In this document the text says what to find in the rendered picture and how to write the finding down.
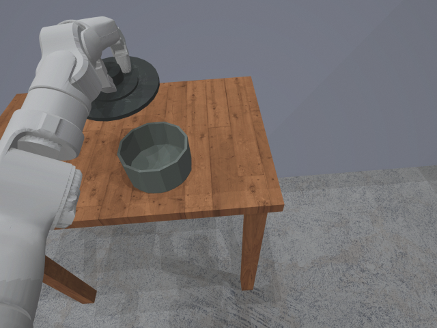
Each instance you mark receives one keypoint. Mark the robot left upper arm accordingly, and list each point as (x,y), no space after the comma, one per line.
(37,194)

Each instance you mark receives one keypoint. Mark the knob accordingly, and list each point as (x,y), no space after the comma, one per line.
(115,72)

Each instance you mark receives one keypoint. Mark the lid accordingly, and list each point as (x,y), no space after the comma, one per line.
(134,93)

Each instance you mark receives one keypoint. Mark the robot left forearm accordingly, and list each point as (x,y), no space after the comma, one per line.
(51,120)

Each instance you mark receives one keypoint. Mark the pot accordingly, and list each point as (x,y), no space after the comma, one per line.
(156,156)

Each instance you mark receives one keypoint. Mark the robot left hand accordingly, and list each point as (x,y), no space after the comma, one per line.
(110,36)

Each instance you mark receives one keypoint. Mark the table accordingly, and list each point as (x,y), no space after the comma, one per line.
(232,171)

